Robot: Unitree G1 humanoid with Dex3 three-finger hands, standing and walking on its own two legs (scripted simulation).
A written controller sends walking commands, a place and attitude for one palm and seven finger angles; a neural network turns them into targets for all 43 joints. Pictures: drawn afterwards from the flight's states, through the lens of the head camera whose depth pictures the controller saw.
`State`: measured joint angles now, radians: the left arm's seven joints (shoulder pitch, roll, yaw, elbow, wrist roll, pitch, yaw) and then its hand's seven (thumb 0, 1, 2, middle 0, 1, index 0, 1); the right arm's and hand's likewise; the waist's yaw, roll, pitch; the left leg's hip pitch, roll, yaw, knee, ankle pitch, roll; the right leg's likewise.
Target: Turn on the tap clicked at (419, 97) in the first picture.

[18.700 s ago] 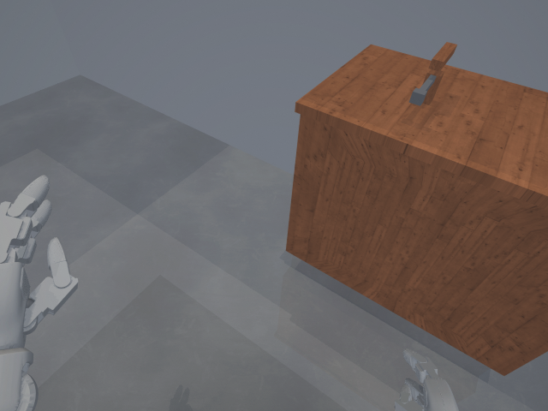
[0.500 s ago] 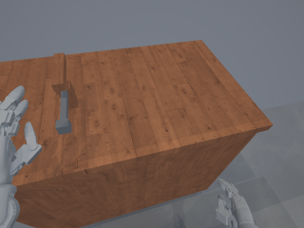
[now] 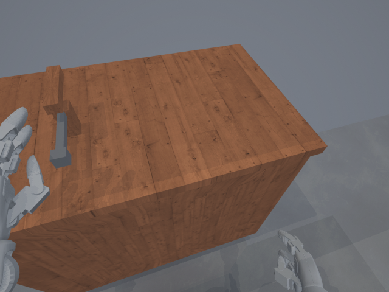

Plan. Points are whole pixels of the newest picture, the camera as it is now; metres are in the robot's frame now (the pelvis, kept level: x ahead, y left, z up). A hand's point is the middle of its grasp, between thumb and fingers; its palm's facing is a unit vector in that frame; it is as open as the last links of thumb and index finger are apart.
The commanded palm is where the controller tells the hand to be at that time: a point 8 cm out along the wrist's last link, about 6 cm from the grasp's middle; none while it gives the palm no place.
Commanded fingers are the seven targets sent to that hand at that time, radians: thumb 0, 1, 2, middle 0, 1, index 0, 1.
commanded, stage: shuffle to correct the standing spot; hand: left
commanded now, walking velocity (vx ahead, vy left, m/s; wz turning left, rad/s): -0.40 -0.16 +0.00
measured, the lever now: (60, 157) +0.32 +0.30 +0.09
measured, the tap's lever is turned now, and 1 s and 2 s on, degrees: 0 0 0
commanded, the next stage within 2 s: come to a stop and stand still in 0.04 s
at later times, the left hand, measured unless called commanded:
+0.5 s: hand (62, 239) +0.16 +0.20 +0.15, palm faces +0.36 -0.84 -0.40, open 7.4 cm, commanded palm +0.09 +0.25 +0.18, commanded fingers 0.00 0.90 0.90 -0.20 -0.30 -0.20 -0.30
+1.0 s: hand (14, 250) +0.14 +0.24 +0.16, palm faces +0.41 -0.83 -0.39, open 7.4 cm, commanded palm +0.06 +0.25 +0.18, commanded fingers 0.00 0.90 0.90 -0.20 -0.30 -0.20 -0.30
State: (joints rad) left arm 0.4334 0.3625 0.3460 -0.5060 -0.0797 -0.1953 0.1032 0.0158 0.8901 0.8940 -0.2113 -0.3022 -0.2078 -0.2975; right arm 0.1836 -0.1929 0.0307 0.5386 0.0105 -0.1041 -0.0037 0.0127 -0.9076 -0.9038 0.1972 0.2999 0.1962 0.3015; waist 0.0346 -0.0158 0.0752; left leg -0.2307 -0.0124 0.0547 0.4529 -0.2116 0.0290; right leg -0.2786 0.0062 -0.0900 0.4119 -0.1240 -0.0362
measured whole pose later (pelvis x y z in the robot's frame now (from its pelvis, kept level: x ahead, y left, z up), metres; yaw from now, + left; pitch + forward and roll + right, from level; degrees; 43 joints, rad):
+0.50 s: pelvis -0.06 -0.04 -0.01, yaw +1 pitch +1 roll +1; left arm 0.49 0.36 0.32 -0.50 -0.06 -0.14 0.15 0.01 0.89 0.89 -0.21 -0.30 -0.21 -0.30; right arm 0.21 -0.24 -0.01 0.61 0.01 -0.10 -0.05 0.01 -0.91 -0.90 0.20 0.30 0.19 0.30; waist -0.03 -0.01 0.03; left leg -0.20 0.01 0.00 0.52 -0.35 0.01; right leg -0.41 0.01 -0.13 0.42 -0.05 -0.08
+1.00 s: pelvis -0.10 -0.03 -0.02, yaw +0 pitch -4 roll +0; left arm 0.23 0.44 0.41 -0.35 -0.04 -0.22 0.05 0.02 0.88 0.89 -0.22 -0.30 -0.21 -0.30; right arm 0.20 -0.16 0.02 0.67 -0.01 -0.15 -0.01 0.01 -0.91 -0.90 0.20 0.30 0.20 0.30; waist 0.04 -0.05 0.11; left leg -0.29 -0.02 0.02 0.80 -0.42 0.02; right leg -0.35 0.06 -0.09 0.53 -0.12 -0.09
